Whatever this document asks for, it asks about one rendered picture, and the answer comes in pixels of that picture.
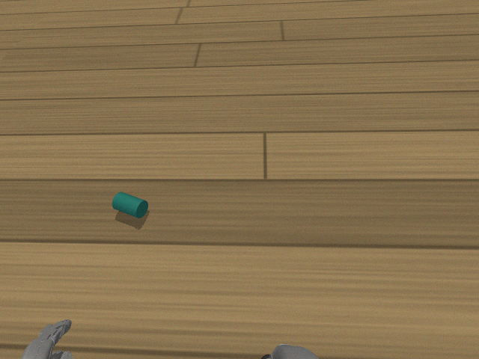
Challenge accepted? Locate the can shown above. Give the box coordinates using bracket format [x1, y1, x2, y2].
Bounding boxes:
[112, 192, 148, 218]

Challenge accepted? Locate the left robot hand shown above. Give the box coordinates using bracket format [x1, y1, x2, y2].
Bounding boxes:
[20, 319, 73, 359]

